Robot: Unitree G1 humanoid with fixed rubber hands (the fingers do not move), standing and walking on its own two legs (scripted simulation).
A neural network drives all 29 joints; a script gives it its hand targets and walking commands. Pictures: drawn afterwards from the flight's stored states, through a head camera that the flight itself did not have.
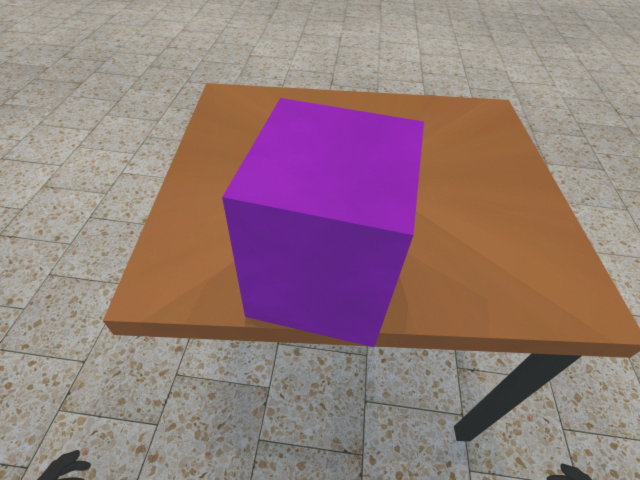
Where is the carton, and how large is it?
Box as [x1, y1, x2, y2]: [222, 98, 423, 346]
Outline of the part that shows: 280,98 222,196 245,316 374,346 413,234 423,121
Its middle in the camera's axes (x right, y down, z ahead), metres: +0.02 -0.02 +0.56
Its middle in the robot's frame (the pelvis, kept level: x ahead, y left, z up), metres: +0.45 +0.00 +0.06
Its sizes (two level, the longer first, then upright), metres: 0.210 0.200 0.250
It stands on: a table, 0.70 m high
